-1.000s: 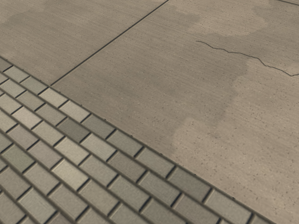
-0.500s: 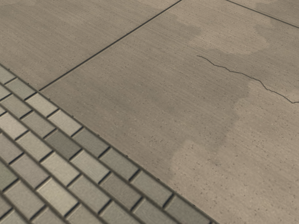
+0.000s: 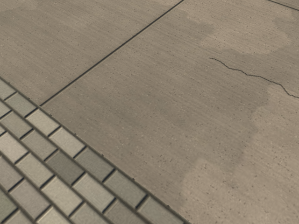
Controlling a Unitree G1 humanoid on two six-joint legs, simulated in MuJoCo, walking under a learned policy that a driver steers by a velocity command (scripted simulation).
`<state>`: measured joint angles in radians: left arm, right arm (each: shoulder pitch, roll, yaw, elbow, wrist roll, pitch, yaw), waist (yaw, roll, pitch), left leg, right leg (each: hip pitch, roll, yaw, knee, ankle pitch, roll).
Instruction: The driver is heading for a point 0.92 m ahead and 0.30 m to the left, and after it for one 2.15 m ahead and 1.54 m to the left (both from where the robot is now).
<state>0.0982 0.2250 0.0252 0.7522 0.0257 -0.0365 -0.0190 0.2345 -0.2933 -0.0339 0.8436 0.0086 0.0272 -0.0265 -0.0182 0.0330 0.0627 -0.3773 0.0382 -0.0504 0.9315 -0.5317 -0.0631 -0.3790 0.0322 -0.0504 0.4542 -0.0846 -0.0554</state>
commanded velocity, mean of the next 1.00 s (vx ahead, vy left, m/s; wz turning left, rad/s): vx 0.21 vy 0.00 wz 0.48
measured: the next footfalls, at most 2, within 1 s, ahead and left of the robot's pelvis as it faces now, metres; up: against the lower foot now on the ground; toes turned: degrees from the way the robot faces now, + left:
left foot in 0.24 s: +0.06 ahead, +0.14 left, +0.00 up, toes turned +9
right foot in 0.70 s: +0.18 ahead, -0.07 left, +0.00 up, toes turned +26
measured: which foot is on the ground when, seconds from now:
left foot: up 0.00-0.22, down 0.24-0.70, up 0.72-1.00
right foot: down 0.00-0.24, up 0.26-0.68, down 0.70-1.00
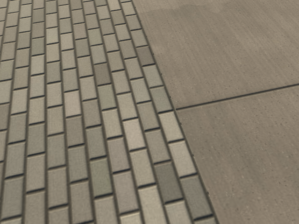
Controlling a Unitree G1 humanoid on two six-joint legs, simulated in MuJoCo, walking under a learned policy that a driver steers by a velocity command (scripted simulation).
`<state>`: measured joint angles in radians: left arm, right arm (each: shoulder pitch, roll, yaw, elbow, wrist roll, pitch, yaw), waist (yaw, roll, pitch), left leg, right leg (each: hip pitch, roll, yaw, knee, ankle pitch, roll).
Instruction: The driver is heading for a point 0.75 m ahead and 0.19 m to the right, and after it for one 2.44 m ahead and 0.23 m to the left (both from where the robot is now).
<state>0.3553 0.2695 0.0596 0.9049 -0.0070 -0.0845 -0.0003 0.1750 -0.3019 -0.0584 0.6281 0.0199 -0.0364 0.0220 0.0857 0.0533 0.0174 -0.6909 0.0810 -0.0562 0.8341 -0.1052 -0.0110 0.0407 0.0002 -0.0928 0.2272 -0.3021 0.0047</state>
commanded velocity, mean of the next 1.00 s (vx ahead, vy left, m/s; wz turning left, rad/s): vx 0.49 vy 0.00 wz -0.31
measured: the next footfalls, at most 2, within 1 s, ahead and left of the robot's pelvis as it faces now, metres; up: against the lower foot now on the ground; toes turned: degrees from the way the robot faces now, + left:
left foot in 0.14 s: +0.25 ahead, +0.15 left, +0.00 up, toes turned +3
right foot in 0.68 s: +0.54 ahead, -0.10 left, +0.00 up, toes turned -16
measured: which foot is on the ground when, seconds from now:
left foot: up 0.00-0.12, down 0.14-0.70, up 0.72-1.00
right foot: down 0.00-0.16, up 0.18-0.66, down 0.68-1.00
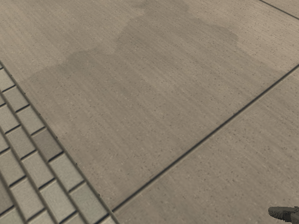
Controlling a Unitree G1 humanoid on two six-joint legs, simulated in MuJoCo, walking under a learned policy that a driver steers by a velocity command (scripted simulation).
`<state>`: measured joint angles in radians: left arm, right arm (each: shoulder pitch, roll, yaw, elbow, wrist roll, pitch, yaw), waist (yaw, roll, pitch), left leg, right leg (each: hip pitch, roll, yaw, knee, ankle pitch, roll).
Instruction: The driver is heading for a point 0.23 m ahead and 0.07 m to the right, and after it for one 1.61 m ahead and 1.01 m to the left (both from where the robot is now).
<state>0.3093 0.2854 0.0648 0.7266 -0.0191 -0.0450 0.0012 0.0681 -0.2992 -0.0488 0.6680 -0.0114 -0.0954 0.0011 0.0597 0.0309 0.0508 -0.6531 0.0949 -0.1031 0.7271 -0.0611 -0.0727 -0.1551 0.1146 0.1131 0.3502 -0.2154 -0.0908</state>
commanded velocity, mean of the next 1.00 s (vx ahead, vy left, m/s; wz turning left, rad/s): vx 0.04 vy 0.00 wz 0.32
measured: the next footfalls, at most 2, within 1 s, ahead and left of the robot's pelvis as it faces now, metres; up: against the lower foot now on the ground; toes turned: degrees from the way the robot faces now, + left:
left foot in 0.14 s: +0.29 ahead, +0.15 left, +0.00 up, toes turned -4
right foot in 0.64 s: +0.26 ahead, -0.08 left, +0.00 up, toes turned +19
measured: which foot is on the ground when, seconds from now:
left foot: up 0.00-0.12, down 0.14-0.64, up 0.66-1.00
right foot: down 0.00-0.16, up 0.18-0.62, down 0.64-1.00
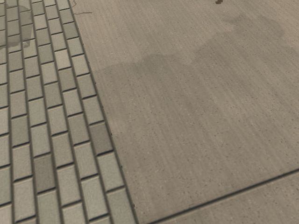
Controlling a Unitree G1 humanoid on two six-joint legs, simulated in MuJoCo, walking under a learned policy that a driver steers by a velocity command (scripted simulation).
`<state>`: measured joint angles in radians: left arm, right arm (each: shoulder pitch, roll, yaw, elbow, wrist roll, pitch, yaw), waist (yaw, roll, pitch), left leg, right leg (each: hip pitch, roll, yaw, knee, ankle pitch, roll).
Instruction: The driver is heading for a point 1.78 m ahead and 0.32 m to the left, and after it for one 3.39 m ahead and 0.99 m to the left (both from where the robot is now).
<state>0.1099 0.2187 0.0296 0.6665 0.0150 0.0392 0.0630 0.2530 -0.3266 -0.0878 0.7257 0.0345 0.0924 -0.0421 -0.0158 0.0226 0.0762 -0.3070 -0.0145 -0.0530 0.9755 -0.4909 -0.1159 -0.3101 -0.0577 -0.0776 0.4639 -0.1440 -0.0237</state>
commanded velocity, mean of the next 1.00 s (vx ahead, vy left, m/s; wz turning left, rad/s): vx -0.02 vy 0.00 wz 0.45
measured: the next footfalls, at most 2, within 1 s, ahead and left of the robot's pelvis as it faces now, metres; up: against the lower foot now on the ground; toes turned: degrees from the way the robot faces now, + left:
left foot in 0.10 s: -0.05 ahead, +0.13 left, +0.00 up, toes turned +5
right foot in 0.58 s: +0.05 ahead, -0.08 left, +0.00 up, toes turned +27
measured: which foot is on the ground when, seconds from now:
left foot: up 0.00-0.08, down 0.10-0.58, up 0.60-0.90, down 0.92-1.00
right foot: down 0.00-0.10, up 0.12-0.56, down 0.58-1.00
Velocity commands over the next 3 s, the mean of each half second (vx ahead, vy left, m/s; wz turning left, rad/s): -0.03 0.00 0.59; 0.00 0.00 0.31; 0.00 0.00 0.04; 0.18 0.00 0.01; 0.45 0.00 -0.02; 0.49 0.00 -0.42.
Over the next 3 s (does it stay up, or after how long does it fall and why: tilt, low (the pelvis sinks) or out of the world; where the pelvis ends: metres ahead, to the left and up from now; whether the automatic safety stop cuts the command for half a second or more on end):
stays up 0.54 0.23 -0.01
